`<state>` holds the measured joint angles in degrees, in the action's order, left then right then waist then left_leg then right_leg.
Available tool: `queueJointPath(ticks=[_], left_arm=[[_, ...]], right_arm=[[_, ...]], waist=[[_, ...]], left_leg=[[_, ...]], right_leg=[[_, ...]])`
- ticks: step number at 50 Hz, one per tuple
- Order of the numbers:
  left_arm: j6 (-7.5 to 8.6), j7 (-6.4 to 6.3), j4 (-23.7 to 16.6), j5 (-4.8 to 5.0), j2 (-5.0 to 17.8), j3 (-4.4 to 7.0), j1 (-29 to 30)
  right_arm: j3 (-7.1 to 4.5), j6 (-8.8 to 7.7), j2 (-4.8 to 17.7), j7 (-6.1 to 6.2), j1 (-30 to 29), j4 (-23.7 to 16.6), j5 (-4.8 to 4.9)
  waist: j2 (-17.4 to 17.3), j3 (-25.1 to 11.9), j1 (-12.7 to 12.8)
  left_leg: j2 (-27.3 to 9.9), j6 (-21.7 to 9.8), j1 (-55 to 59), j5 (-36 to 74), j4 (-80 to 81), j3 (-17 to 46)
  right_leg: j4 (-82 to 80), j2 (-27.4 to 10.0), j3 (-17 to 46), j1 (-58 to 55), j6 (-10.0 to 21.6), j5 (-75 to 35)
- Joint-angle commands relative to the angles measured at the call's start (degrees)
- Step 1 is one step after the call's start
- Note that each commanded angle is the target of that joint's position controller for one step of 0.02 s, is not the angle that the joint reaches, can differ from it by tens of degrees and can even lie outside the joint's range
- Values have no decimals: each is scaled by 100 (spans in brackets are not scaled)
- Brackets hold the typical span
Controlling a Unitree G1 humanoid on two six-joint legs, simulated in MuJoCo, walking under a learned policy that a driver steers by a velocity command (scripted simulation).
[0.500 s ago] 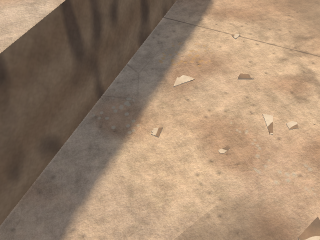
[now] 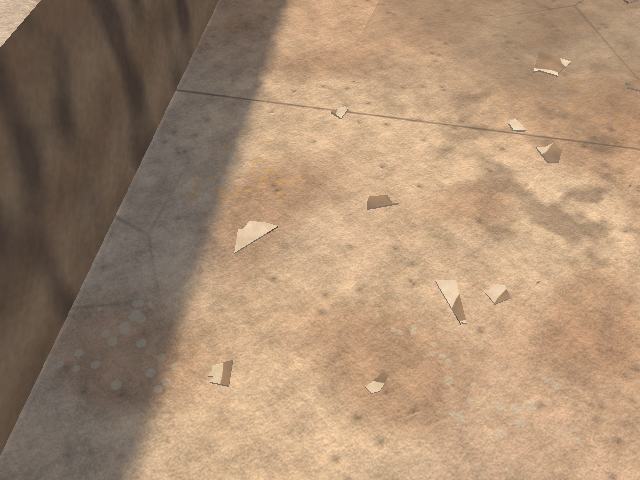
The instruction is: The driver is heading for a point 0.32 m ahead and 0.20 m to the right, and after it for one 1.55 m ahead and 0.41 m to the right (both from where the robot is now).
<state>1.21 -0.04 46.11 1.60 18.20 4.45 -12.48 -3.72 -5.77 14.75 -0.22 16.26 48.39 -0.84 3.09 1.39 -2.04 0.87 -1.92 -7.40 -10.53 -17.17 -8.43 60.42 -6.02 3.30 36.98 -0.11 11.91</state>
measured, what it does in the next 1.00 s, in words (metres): walks ahead, turning right: right foot, then left foot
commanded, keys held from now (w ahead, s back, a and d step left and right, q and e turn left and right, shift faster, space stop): w+e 0.26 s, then e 0.34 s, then no key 0.40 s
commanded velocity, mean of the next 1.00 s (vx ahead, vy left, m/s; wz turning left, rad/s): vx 0.24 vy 0.00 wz -0.45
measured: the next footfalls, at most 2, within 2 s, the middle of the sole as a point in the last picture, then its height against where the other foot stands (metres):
right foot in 0.26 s outside the picture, level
left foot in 0.74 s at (326, 474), level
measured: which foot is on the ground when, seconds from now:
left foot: down 0.00-0.28, up 0.30-0.72, down 0.74-1.00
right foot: up 0.00-0.24, down 0.26-0.76, up 0.78-1.00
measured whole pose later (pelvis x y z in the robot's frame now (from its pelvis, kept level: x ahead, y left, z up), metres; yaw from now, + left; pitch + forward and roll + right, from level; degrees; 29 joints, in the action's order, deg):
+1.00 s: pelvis +0.36 -0.08 -0.01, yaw -28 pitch +1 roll +0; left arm -3.0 -1.6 42.1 0.4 16.5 3.2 -9.6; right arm -1.7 -0.2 13.7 0.0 6.8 45.4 -0.6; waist 0.8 3.1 -1.0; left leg 0.4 -0.5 -19.3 -9.1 -27.6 1.4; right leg 38.3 -0.1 4.8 17.0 -4.2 22.6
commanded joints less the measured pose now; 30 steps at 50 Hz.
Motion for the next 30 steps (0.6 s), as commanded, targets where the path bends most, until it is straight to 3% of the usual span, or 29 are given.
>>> queueJointPath(ticks=[1, 6, 9, 11, 12, 13, 14, 15, 16, 17, 18, 19, 21, 23, 27, 30], left_arm=[[17, 68, -394, -29, 79, 5, 19], [55, 247, -761, -49, -19, -73, 943], [35, 323, -974, -47, 89, -40, 1170], [2, 337, -1002, -54, 280, 66, 862], [-14, 324, -885, -36, 459, 179, 287], [-34, 259, -623, -17, 777, 373, -669], [-98, 121, -490, -15, 1380, 562, -1327], [-32, 118, -768, -86, 1800, 552, -767], [59, 192, -902, -114, 1299, 397, -787], [142, 198, -895, -139, 1019, 316, -577], [184, 198, -888, -83, 845, 275, -295], [177, 156, -937, -57, 649, 230, 0], [140, 96, -1068, -176, 646, 209, 237], [127, 30, -1055, -178, 811, 261, 194], [-57, -137, -1020, -55, 866, 284, 107], [-186, -199, -1006, -62, 855, 278, 22]], right_arm=[[-196, -93, 841, 66, -440, -331, -7], [-275, 35, 1075, 118, -118, -144, 93], [-335, 162, 1208, 115, -6, -42, 193], [-386, 245, 1379, 135, -110, -64, 252], [-399, 298, 1427, 143, -189, -83, 278], [-355, 321, 1339, 151, -243, -110, 284], [-219, 277, 971, 155, -98, -253, 66], [-30, 110, 393, 113, 220, -584, -26], [-114, -72, 945, 39, -297, -590, 171], [-122, -137, 993, 24, -627, -720, 312], [-115, -140, 928, 74, -615, -647, 217], [-167, -89, 1022, 133, -608, -585, 69], [-196, 87, 1007, 148, -494, -592, 24], [-142, 200, 798, 172, -450, -624, -5], [-61, 276, 655, 162, -915, -761, 0], [-46, 304, 679, 101, -1345, -883, 57]], waist=[[-650, 82, 169], [-508, 346, -170], [-574, 389, -140], [-760, 70, 137], [-779, -258, 489], [-635, -747, 991], [348, -1192, 1097], [1453, -1840, 385], [512, -2155, 826], [284, -1488, 742], [-255, -933, 479], [-293, -742, 311], [-195, -645, 70], [-165, -698, -2], [98, -861, 147], [239, -821, 313]], left_leg=[[-1584, -838, 80, 1174, 1042, 646], [-1659, -710, 569, 1361, 984, 5], [-1817, -575, 1153, 2115, 579, -184], [-1809, -447, 1332, 3999, -226, -354], [-1715, -359, 1246, 4730, -1085, -466], [-1471, -158, 691, 4555, -2359, -613], [-1094, 189, -851, 1986, -4297, -629], [266, 571, -3029, -2486, -6273, 298], [3, 463, -3416, -2459, -6588, 1376], [-217, 345, -3609, -2077, -6415, 1322], [-479, 330, -3451, -1671, -5885, 1298], [-669, 344, -3137, -1416, -5397, 1287], [-656, 426, -2536, -1196, -5035, 1266], [-511, 570, -2408, -921, -4485, 1175], [-226, 732, -2256, 129, -3161, 1180], [-67, 749, -2118, 465, -2452, 1273]], right_leg=[[-714, -218, 176, 263, -53, -838], [-1998, -80, -321, 138, 107, -1326], [-2320, 66, -539, 121, 330, -776], [-2337, 430, -872, -548, 562, -175], [-2439, 693, -1033, -1301, 720, -38], [-2791, 960, -1026, -2710, 942, -364], [-2930, 49, 491, -4308, 1308, -1002], [-3865, -1324, 3929, -5655, 2547, -825], [-4216, -1443, 3966, -5640, 2448, -1356], [-4053, -1245, 2978, -5083, 2232, -2167], [-3970, -907, 2198, -4241, 1951, -2804], [-3995, -711, 1729, -3616, 1759, -3056], [-4163, -537, 1445, -2772, 1716, -3687], [-4164, -397, 1156, -2484, 1720, -4228], [-3956, -67, 963, -2427, 1386, -3751], [-3813, -39, 1249, -2475, 1217, -2963]])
